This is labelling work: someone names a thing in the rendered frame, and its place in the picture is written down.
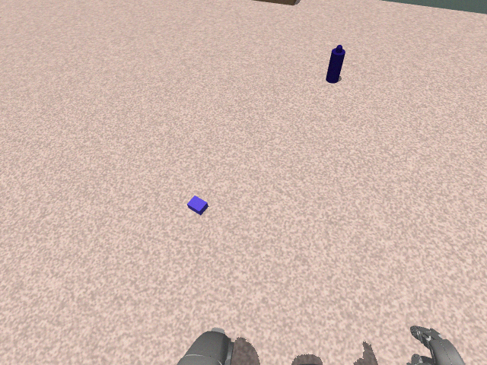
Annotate right robot hand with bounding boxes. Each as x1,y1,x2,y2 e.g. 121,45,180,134
406,326,466,365

